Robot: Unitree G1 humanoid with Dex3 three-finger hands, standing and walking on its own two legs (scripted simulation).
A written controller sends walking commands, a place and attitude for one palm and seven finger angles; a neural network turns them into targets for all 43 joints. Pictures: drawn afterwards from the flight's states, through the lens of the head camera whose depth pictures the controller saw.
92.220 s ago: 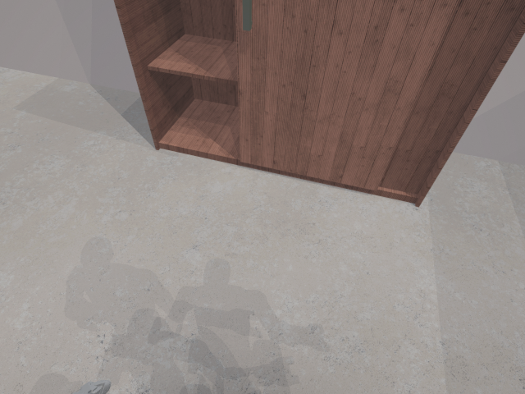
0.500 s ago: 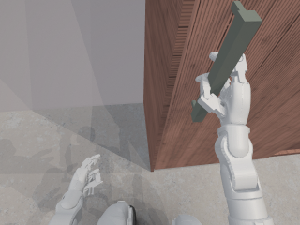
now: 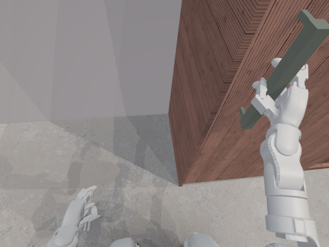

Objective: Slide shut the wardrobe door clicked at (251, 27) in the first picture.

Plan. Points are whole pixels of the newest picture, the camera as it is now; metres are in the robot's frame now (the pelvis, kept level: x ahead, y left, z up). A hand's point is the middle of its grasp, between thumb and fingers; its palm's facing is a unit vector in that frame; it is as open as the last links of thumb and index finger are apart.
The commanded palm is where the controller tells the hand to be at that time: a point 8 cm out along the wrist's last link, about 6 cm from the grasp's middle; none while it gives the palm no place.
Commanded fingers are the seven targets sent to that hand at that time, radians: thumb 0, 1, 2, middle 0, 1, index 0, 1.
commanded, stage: step sideways, sliding the door along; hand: right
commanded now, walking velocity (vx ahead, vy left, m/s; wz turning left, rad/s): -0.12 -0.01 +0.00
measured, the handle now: (268, 81) +0.42 -0.23 +0.16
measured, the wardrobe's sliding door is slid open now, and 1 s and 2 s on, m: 0.00 0.00 0.00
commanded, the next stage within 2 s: stop walking and hold the door there in 1.42 s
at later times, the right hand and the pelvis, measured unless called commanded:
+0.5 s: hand (258, 97) +0.38 -0.19 +0.16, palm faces +0.39 +0.92 -0.04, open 7.1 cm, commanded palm +0.34 -0.12 +0.16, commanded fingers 0.00 -0.90 -0.90 0.45 1.40 0.45 1.40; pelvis +0.02 +0.00 +0.00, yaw -1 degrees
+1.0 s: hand (258, 97) +0.38 -0.19 +0.16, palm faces +0.40 +0.92 -0.01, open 7.1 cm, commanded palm +0.34 -0.09 +0.16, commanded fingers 0.00 -0.90 -0.90 0.45 1.40 0.45 1.40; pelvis +0.07 -0.03 +0.00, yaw -4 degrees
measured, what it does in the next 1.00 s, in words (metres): steps on the spot: right foot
